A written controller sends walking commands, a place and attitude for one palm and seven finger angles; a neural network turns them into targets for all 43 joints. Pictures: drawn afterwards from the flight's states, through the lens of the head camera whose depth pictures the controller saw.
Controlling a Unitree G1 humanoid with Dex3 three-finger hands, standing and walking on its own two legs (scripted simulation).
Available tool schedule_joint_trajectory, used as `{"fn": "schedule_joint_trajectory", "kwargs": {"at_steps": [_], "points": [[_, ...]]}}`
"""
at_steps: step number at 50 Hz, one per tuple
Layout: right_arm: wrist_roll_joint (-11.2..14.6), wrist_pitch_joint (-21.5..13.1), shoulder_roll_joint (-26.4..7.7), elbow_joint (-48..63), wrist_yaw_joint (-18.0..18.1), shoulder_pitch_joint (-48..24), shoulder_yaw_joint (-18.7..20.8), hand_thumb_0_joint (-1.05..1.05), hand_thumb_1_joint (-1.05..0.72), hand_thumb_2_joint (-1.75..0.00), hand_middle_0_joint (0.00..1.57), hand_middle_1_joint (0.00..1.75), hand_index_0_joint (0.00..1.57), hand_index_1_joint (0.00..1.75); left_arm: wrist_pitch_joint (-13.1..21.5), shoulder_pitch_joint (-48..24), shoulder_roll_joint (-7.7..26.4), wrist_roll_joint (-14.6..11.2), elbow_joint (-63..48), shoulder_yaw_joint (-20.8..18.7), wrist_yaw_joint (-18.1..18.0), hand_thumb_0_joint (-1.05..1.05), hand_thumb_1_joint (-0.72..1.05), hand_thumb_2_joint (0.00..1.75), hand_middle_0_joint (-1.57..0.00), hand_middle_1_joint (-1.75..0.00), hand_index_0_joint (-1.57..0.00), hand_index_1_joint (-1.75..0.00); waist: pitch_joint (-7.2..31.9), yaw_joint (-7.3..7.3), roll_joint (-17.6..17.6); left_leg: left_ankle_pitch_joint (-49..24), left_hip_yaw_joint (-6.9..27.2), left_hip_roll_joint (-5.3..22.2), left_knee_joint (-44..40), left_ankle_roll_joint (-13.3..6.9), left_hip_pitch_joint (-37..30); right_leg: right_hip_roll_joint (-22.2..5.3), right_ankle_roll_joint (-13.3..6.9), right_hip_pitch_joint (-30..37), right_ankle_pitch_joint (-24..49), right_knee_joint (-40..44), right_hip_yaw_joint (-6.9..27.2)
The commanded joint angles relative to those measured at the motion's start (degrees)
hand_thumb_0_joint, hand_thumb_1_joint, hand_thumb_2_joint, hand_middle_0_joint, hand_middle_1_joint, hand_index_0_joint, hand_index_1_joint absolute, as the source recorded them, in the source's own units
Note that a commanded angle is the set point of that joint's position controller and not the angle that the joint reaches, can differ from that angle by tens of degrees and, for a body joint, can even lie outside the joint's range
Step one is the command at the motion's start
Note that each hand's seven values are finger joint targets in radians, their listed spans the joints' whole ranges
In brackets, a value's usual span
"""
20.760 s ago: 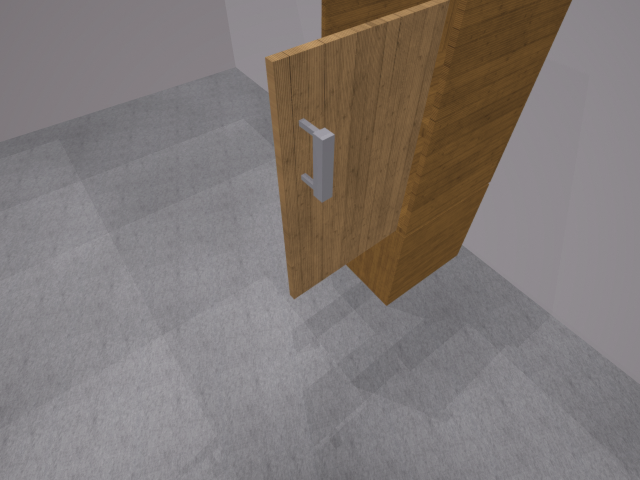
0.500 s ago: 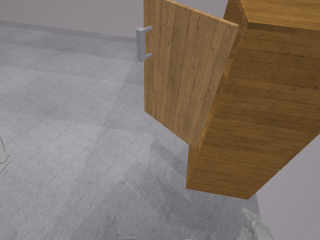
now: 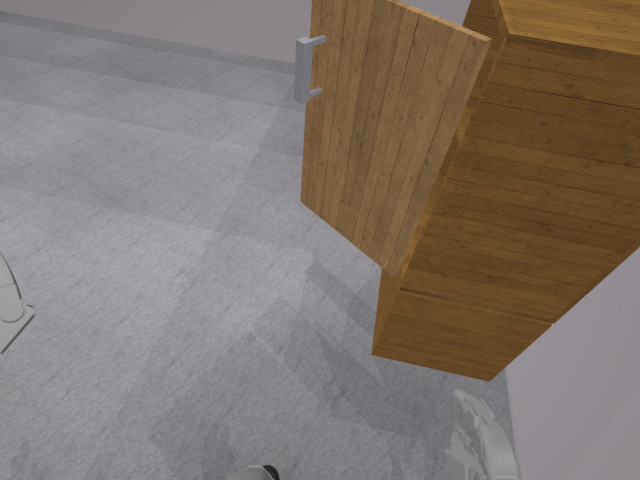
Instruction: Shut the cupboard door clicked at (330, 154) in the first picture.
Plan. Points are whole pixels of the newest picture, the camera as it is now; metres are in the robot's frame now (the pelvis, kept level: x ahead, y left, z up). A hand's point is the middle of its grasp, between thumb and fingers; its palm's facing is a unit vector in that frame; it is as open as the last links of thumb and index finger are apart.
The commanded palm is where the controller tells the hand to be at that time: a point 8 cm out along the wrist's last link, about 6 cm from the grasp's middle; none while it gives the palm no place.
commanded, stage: stop stepping back and stand still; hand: left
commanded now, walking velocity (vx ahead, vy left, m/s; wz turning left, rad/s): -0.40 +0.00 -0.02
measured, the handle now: (311, 69) +0.85 +0.13 +0.09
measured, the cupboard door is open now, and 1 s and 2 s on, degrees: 55 55 55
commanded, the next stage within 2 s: let the arm hang, fingers relaxed in 0.96 s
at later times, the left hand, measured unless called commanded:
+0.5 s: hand out of the picture +0.15 +0.29 +0.19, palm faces +0.32 -0.87 -0.37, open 7.4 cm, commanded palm +0.08 +0.34 +0.19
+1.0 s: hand out of the picture +0.13 +0.35 +0.19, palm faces +0.39 -0.78 -0.49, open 7.4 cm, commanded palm +0.07 +0.38 +0.19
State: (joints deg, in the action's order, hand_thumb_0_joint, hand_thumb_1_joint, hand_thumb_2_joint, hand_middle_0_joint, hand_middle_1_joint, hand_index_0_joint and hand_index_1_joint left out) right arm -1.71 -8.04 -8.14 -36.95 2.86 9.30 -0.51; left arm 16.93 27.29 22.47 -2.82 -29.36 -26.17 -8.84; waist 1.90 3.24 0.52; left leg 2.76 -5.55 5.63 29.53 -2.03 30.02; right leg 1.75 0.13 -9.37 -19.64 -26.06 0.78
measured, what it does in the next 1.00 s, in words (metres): steps to the left: right foot, then left foot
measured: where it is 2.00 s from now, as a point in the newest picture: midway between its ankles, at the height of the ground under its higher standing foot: outside the picture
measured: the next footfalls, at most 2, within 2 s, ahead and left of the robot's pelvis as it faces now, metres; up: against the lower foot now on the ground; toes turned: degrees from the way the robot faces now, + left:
right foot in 0.52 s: -0.07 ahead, -0.02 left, +0.00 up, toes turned -8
left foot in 0.76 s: -0.04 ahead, +0.23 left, +0.00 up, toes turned +3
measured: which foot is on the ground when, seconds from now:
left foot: down 0.00-0.50, up 0.52-0.74, down 0.76-1.00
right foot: down 0.00-0.32, up 0.34-0.50, down 0.52-0.76, up 0.78-1.00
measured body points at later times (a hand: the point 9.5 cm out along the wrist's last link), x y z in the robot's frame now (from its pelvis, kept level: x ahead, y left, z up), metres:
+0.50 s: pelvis -0.07 +0.04 +0.01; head -0.08 +0.09 +0.46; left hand +0.12 +0.33 +0.21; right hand +0.04 -0.20 -0.06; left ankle +0.12 +0.10 -0.71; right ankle -0.12 -0.02 -0.70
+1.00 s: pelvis -0.09 +0.09 +0.01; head -0.08 +0.11 +0.46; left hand +0.10 +0.39 +0.22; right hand +0.06 -0.13 -0.07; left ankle -0.10 +0.23 -0.73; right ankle -0.07 -0.01 -0.72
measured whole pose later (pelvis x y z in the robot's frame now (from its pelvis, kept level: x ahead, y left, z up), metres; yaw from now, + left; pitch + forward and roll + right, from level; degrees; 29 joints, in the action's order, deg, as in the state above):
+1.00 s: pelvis -0.09 +0.09 +0.01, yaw -3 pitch +0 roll -2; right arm -0.6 -5.7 -7.9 -34.3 2.6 14.7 -2.1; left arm 10.1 32.3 27.5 -2.3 -31.8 -26.4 -9.4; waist 0.4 -0.8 1.1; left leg 19.0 -1.9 5.5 31.8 2.1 12.8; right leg 2.1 -0.3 -17.0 -16.5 -31.4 -5.9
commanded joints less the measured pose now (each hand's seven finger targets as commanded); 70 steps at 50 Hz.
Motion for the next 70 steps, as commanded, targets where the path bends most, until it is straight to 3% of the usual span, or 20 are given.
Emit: {"fn": "schedule_joint_trajectory", "kwargs": {"at_steps": [1,8,13,17,23,25,26,27,32,36,38,40,48,52,53,55,58,61,64,70], "points": [[0.92,-1.58,-8.72,6.85,2.14,-3.04,4.22,0.0,-0.9,-0.9,0.2,0.3,0.2,0.3,3.43,-10.3,11.68,-0.48,-12.37,-2.71,0.74,0.0,0.9,0.9,-0.2,-0.3,-0.2,-0.3,10.35,-4.26,0.56,6.02,2.43,0.98,-0.72,4.27,-25.78,-7.41,-2.62,-15.12,12.94,6.07,5.88],[1.3,2.26,-8.92,11.16,2.37,-3.7,3.39,0.0,-0.9,-0.9,0.2,0.3,0.2,0.3,0.59,6.19,15.36,-1.79,-8.72,-9.24,0.08,0.0,0.9,0.9,-0.2,-0.3,-0.2,-0.3,4.05,-4.29,0.96,14.14,4.65,-3.54,6.78,4.46,-21.33,-9.98,-5.76,-23.01,-8.17,9.48,8.34],[1.77,2.39,-10.74,9.47,3.6,-1.07,3.22,0.0,-0.9,-0.9,0.2,0.3,0.2,0.3,-1.5,-3.69,13.04,-1.04,-5.71,-5.68,-0.95,0.0,0.9,0.9,-0.2,-0.3,-0.2,-0.3,-4.22,-6.14,3.02,19.85,10.62,-3.6,7.18,3.8,-18.79,-7.37,-4.84,-29.15,-21.4,6.48,1.3],[1.73,-1.3,-12.8,9.88,3.66,-3.21,3.69,0.0,-0.9,-0.9,0.2,0.3,0.2,0.3,-1.45,-11.92,13.06,-0.93,-13.19,-4.04,-0.63,0.0,0.9,0.9,-0.2,-0.3,-0.2,-0.3,-2.29,-4.38,-23.88,53.37,33.61,5.59,-33.87,7.37,-2.33,8.06,-0.48,-5.91,-15.56,-23.34,-3.74],[0.72,-1.38,-8.91,10.55,-1.02,-0.49,4.39,0.0,-0.9,-0.9,0.2,0.3,0.2,0.3,-3.39,12.12,13.23,-1.65,-19.47,-6.02,1.15,0.0,0.9,0.9,-0.2,-0.3,-0.2,-0.3,11.19,-1.53,-18.48,26.01,8.59,-1.1,-19.69,8.37,-6.95,6.99,-3.11,12.8,-10.89,-2.99,-7.59],[1.31,1.25,-9.14,8.37,-0.82,0.51,5.16,0.0,-0.9,-0.9,0.2,0.3,0.2,0.3,-4.79,9.19,16.09,-0.92,-20.12,-8.89,0.58,0.0,0.9,0.9,-0.2,-0.3,-0.2,-0.3,5.58,-3.02,7.16,20.45,0.53,-8.85,19.36,6.79,-11.87,-11.27,-7.04,-9.62,-8.75,14.69,7.91],[1.14,1.93,-9.47,8.01,-0.28,-0.5,4.48,0.0,-0.9,-0.9,0.2,0.3,0.2,0.3,-4.65,1.6,17.91,-1.38,-22.13,-10.44,0.09,0.0,0.9,0.9,-0.2,-0.3,-0.2,-0.3,1.43,-4.37,10.89,20.01,5.32,-8.45,37.54,5.24,-6.18,-21.0,-12.87,-20.7,-15.97,18.94,17.13],[-0.42,2.13,-9.7,7.38,0.08,-0.68,3.08,0.0,-0.9,-0.9,0.2,0.3,0.2,0.3,-4.84,-2.73,17.69,-2.03,-16.5,-12.72,-0.67,0.0,0.9,0.9,-0.2,-0.3,-0.2,-0.3,0.31,-5.45,3.2,18.65,8.25,-5.45,43.1,4.7,-4.29,-22.52,-15.11,-24.18,-14.18,18.08,14.76],[1.87,1.98,-10.46,7.86,2.71,-3.15,2.89,0.0,-0.9,-0.9,0.2,0.3,0.2,0.3,-5.74,-7.83,11.08,-0.1,0.28,-2.64,-1.12,0.0,0.9,0.9,-0.2,-0.3,-0.2,-0.3,-9.29,-4.32,1.87,21.56,6.15,-0.74,21.05,1.85,-0.86,-17.01,-10.31,-17.0,-22.76,16.94,13.13],[1.42,-0.47,-10.12,8.47,3.2,-0.64,2.01,0.0,-0.9,-0.9,0.2,0.3,0.2,0.3,-4.6,-10.49,9.71,0.69,-10.35,0.62,-2.57,0.0,0.9,0.9,-0.2,-0.3,-0.2,-0.3,-0.77,-4.63,-1.82,19.21,1.56,-2.65,-6.13,0.04,-18.65,-9.35,-6.97,-9.9,-11.16,2.06,4.89],[1.79,-1.3,-12.05,10.91,2.84,-0.71,2.94,0.0,-0.9,-0.9,0.2,0.3,0.2,0.3,-3.45,-11.18,12.35,0.23,-18.96,-1.54,-2.81,0.0,0.9,0.9,-0.2,-0.3,-0.2,-0.3,2.83,-4.27,-17.02,2.14,24.95,12.12,-11.85,-4.25,-30.05,-0.85,-1.0,-20.68,-1.32,-19.3,-4.71],[0.4,-1.98,-10.03,8.5,1.84,-0.49,2.93,0.0,-0.9,-0.9,0.2,0.3,0.2,0.3,-3.62,-7.4,13.52,0.29,-17.09,-3.82,-1.7,0.0,0.9,0.9,-0.2,-0.3,-0.2,-0.3,0.21,-5.14,-13.34,5.23,29.98,15.63,-16.22,-7.13,-24.26,-1.9,-0.24,-22.18,-8.02,-25.61,-0.85],[1.64,0.53,-10.47,9.89,0.73,-0.49,2.7,0.0,-0.9,-0.9,0.2,0.3,0.2,0.3,-4.93,2.72,10.97,0.21,-9.0,-5.36,-1.17,0.0,0.9,0.9,-0.2,-0.3,-0.2,-0.3,0.03,-4.54,-13.34,10.42,7.34,7.95,-7.3,-1.25,-8.27,1.03,-0.3,1.65,4.8,-2.34,-7.23],[1.59,0.89,-9.81,9.76,0.63,0.21,2.55,0.0,-0.9,-0.9,0.2,0.3,0.2,0.3,-4.09,0.03,13.01,0.32,-6.76,-6.91,-2.02,0.0,0.9,0.9,-0.2,-0.3,-0.2,-0.3,3.41,-5.32,-1.84,14.51,3.51,-0.92,4.98,1.71,-2.49,-10.94,-6.64,7.25,20.0,0.59,9.87],[1.6,1.07,-14.0,0.24,-3.91,-1.04,4.13,0.0,-0.9,-0.9,0.2,0.3,0.2,0.3,-12.81,0.95,-0.96,6.04,33.53,19.26,6.92,0.0,0.9,0.9,-0.2,-0.3,-0.2,-0.3,2.75,-5.23,3.56,10.66,4.42,-0.72,17.14,3.45,-1.75,-19.95,-8.1,-0.22,43.68,-5.54,9.82],[0.98,5.9,-10.29,1.32,-2.82,4.0,3.02,0.0,-0.9,-0.9,0.2,0.3,0.2,0.3,-16.37,-1.01,-2.94,5.13,38.0,19.64,9.01,0.0,0.9,0.9,-0.2,-0.3,-0.2,-0.3,4.7,-4.23,10.58,28.32,4.69,-2.9,17.23,3.42,-3.86,-19.21,-10.54,-2.09,45.53,-5.14,7.14],[0.25,8.06,-10.73,1.13,-2.92,5.65,2.83,0.0,-0.9,-0.9,0.2,0.3,0.2,0.3,-16.89,-7.82,-1.25,4.77,46.49,21.03,8.56,0.0,0.9,0.9,-0.2,-0.3,-0.2,-0.3,3.17,-4.75,16.49,19.83,3.67,-4.32,8.37,2.76,-7.3,-16.15,-8.31,0.74,48.18,-7.01,2.78],[-0.36,8.55,-12.36,-2.65,-2.66,5.19,2.5,0.0,-0.9,-0.9,0.2,0.3,0.2,0.3,-17.34,-11.38,-1.48,4.23,57.1,22.74,8.25,0.0,0.9,0.9,-0.2,-0.3,-0.2,-0.3,4.6,-4.64,10.91,-3.41,7.67,-0.35,2.38,1.35,-17.35,-11.56,-2.97,-4.23,27.12,-4.39,-0.46],[-0.23,8.41,-11.75,-7.79,-2.34,2.26,1.33,0.0,-0.9,-0.9,0.2,0.3,0.2,0.3,-18.03,-13.84,-2.3,3.69,67.75,23.6,8.11,0.0,0.9,0.9,-0.2,-0.3,-0.2,-0.3,-0.87,-3.5,-6.5,-1.88,9.41,2.17,-4.98,0.62,-12.67,-7.42,-1.06,-1.9,10.55,-2.15,-1.71],[0.13,8.33,-7.7,-15.75,-1.26,5.9,1.4,0.0,-0.9,-0.9,0.2,0.3,0.2,0.3,-16.91,-10.54,-5.43,3.55,80.92,23.34,7.66,0.0,0.9,0.9,-0.2,-0.3,-0.2,-0.3,1.83,-3.31,-9.94,4.63,6.02,0.66,-6.74,1.76,-16.7,-8.78,-2.94,2.77,13.98,5.23,0.07]]}}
